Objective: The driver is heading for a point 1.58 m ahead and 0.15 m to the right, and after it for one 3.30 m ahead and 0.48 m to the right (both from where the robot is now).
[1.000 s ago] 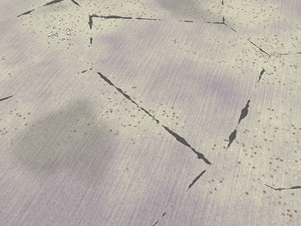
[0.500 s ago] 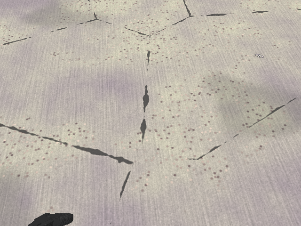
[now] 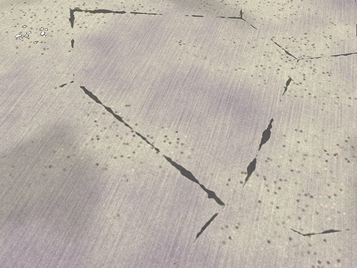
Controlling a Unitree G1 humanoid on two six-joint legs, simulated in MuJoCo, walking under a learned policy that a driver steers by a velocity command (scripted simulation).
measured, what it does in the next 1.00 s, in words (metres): walks ahead, turning right: right foot, then left foot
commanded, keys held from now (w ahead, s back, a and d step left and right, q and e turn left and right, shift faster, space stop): w+q+shift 0.10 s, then w+shift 0.04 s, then w+e+shift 0.72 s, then w+shift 0.08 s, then w+q+shift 0.06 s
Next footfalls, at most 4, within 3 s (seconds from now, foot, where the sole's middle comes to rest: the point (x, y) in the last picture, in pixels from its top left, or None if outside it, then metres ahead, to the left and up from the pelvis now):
0.34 right None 0.32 -0.10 -0.76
0.80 left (166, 182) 0.77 0.05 -0.76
1.18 right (245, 130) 1.05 -0.30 -0.76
1.62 left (195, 104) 1.20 -0.07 -0.76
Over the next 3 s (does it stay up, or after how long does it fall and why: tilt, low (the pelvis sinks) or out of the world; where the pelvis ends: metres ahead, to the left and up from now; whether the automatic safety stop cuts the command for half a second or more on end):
stays up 1.63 -0.18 0.01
